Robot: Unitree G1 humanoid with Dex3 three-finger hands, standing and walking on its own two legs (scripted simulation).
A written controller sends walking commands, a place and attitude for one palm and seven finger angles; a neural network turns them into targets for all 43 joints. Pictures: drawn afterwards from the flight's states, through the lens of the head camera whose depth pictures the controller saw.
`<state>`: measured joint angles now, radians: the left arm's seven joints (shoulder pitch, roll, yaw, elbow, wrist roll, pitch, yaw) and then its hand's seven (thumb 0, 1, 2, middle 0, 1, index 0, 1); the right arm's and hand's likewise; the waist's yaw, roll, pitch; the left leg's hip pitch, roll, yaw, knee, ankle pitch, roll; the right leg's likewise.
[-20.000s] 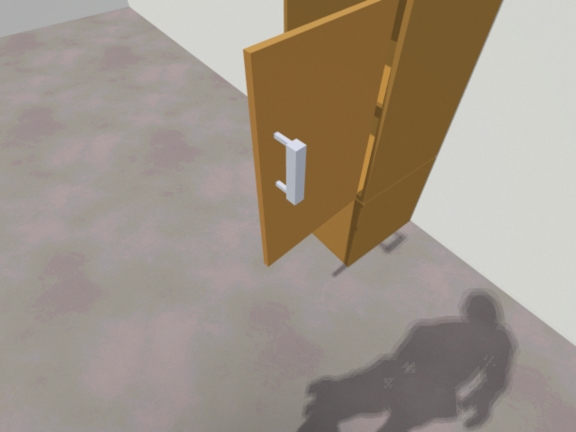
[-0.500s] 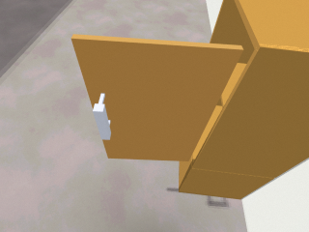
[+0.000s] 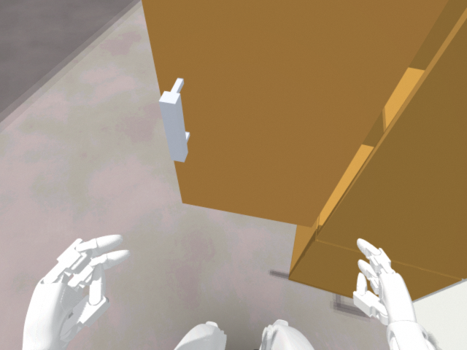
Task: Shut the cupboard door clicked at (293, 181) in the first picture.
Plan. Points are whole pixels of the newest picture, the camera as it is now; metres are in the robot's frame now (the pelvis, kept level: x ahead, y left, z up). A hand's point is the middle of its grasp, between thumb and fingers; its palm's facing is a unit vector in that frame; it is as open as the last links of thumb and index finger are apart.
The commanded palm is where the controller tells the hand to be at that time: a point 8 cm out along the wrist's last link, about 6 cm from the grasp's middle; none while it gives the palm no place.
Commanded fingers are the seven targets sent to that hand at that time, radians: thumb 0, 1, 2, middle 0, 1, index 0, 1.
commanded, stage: raise the hand and make a fist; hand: left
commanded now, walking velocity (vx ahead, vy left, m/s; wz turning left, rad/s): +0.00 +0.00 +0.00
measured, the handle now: (179, 121) +0.47 +0.17 +0.11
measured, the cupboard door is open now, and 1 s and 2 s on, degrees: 95 95 95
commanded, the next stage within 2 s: bring the fist close to the handle in 1.36 s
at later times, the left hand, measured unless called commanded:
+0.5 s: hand (142, 264) +0.22 +0.16 +0.07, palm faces -0.11 -0.99 -0.03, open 3.4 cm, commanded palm +0.20 +0.23 +0.08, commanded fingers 0.00 0.90 0.90 -1.17 -1.36 -1.17 -1.36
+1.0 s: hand (116, 220) +0.26 +0.20 +0.12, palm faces -0.02 -1.00 -0.07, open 3.1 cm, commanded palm +0.23 +0.25 +0.11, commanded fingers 0.00 0.90 0.90 -1.30 -1.50 -1.30 -1.50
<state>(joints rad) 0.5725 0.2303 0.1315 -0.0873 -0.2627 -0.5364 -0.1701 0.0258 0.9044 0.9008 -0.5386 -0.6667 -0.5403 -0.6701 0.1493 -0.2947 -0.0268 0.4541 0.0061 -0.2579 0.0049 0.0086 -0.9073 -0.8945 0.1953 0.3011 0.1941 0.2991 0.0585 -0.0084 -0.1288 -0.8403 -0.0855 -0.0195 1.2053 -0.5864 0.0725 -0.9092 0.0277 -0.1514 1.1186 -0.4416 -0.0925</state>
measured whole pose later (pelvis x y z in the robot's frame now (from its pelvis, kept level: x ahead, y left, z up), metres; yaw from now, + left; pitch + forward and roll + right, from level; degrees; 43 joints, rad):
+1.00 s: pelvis +0.02 +0.01 +0.04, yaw -1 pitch +10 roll -2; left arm 0.36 0.27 0.17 -0.12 -0.30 -0.31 -0.24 0.02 0.90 0.90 -1.29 -1.49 -1.30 -1.49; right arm 0.28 -0.24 0.06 0.47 0.03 -0.19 -0.05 0.01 -0.90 -0.89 0.20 0.30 0.20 0.30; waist 0.02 0.04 -0.11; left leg -0.63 -0.08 -0.01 0.98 -0.52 0.08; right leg -0.71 0.05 -0.11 0.91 -0.38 -0.07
